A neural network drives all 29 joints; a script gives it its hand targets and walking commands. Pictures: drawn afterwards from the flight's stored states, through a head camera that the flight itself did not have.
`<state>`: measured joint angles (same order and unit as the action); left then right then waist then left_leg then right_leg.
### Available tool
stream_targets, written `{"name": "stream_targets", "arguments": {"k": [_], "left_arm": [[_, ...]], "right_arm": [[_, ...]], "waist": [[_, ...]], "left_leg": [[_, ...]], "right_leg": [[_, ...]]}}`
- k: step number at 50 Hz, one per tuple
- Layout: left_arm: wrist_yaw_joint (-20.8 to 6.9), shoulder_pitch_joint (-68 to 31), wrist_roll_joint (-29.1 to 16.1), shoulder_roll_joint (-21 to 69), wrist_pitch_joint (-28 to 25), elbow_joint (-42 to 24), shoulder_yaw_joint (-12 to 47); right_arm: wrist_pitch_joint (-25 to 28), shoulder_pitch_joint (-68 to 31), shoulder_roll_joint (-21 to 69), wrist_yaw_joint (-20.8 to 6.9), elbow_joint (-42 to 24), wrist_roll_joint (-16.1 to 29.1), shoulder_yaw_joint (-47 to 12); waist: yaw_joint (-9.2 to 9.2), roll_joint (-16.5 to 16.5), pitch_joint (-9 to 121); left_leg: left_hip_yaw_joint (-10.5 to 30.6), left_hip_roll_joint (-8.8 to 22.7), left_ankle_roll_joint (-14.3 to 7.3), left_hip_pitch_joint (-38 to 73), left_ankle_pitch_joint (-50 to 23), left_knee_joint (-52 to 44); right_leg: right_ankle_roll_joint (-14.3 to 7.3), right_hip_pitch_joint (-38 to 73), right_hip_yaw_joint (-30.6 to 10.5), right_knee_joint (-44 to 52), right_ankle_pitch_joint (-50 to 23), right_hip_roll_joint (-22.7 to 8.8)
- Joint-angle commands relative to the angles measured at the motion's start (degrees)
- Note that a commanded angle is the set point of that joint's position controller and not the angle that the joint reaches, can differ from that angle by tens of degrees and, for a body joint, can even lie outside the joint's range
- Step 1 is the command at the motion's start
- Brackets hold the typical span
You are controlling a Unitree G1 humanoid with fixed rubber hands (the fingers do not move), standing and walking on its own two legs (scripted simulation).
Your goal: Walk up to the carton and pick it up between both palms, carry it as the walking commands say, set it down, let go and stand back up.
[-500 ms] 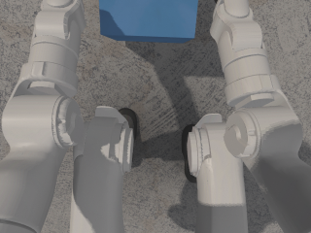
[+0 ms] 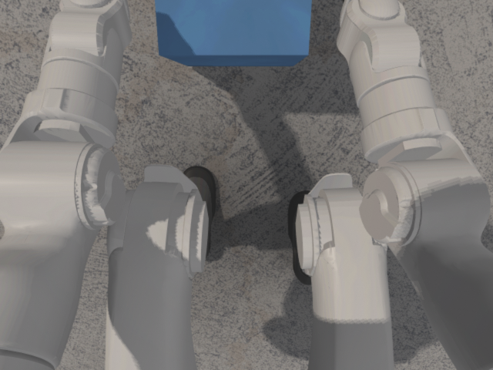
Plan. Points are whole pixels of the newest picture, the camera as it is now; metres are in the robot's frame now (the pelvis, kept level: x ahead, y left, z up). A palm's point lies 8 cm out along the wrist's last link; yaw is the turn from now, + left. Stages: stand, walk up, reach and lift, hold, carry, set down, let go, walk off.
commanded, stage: set down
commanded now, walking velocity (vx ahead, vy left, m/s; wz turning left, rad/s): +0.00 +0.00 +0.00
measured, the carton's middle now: out of the picture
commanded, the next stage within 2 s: none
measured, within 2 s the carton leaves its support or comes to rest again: rests again in 0.02 s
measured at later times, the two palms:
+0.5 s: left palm out of the picture +0.52 +0.21 -0.19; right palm out of the picture +0.54 -0.08 -0.19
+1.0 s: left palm out of the picture +0.52 +0.21 -0.20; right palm out of the picture +0.54 -0.08 -0.20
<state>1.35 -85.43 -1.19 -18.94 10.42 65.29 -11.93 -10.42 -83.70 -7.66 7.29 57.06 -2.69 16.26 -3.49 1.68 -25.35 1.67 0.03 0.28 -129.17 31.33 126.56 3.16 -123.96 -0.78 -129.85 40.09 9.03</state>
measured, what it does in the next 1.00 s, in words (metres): stands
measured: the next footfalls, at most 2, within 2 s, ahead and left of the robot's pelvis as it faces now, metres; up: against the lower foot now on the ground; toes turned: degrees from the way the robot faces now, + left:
none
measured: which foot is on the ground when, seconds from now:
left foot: down 0.00-1.00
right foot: down 0.00-1.00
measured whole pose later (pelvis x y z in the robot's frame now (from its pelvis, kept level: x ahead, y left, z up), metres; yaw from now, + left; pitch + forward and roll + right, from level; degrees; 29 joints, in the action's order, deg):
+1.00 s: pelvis +0.00 +0.00 -0.01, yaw +0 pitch +31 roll -1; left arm -1.6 -87.9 1.6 -19.3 7.7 69.5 -14.9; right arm -8.1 -85.6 -9.7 4.9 62.0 -3.1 16.1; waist -4.0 1.6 -28.8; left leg 2.0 0.1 0.8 -127.6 31.9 128.3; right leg 2.8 -122.5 -0.3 -131.7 40.6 9.2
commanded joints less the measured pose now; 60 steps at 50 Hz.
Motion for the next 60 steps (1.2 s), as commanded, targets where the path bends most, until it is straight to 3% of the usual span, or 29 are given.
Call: {"name": "stream_targets", "arguments": {"k": [1, 29, 46, 54, 60], "left_arm": [[-13.6, -29.0, -4.6, 49.9, -3.6, -10.5, 11.8], [-14.1, -25.1, -1.6, 45.8, -4.1, -5.3, 7.5], [-13.1, -24.4, 0.1, 41.1, -5.0, -3.6, 4.7], [-9.8, -22.3, 0.6, 28.7, -6.6, -2.6, 1.8], [-3.6, -16.6, 1.0, 4.5, -8.9, 0.3, -4.2]], "right_arm": [[2.1, -29.1, 48.7, -14.0, -5.0, 4.0, -17.3], [2.9, -26.7, 44.2, -14.6, -1.2, 2.7, -14.5], [4.2, -28.0, 38.6, -13.5, -1.1, 2.1, -12.5], [5.3, -25.6, 25.7, -10.5, -1.4, 1.8, -9.4], [5.9, -20.3, 1.2, -4.5, -1.1, 2.4, -5.6]], "waist": [[-2.52, 2.8, 57.9], [-2.64, 3.5, 48.5], [-2.88, 2.9, 48.4], [-3.01, 3.0, 50.1], [-3.16, 2.9, 52.8]], "left_leg": [[-2.5, -6.3, -1.2, 33.2, -23.6, -5.2], [-2.3, -5.6, -1.6, 28.4, -20.2, -4.4], [-2.2, -4.9, -1.3, 30.1, -20.2, -3.9], [-2.3, -4.3, -0.6, 31.7, -20.6, -4.1], [-2.0, -3.2, 0.2, 33.8, -21.0, -4.9]], "right_leg": [[-2.6, 14.8, 3.1, 11.3, -22.1, 1.7], [-2.5, 13.2, 2.3, 11.1, -20.6, 1.4], [-2.0, 13.6, 2.6, 10.4, -20.2, 1.1], [-1.2, 15.3, 2.7, 10.4, -20.4, 0.4], [-0.2, 17.9, 2.0, 11.1, -20.5, -1.3]]}}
